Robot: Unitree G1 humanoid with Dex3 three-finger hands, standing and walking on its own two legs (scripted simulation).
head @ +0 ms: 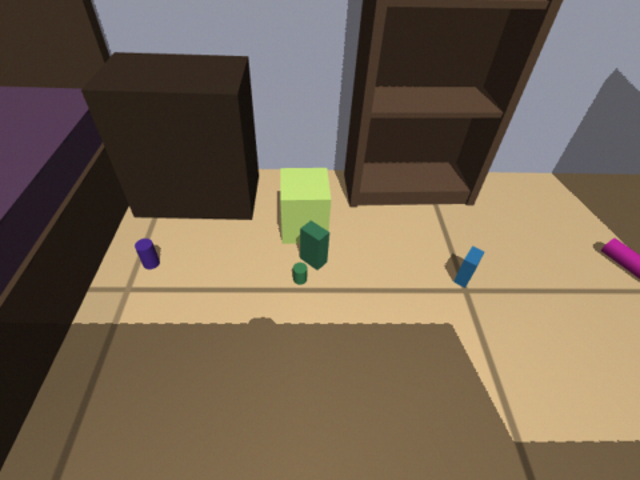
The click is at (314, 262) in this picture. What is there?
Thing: carton on end
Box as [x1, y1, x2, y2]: [300, 221, 329, 270]
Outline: 309,221 300,228 300,258 317,270 326,262 329,232 312,221
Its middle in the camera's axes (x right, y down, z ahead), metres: +0.00 +0.02 +1.59
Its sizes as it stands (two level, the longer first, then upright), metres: 0.098 0.062 0.179
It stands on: the floor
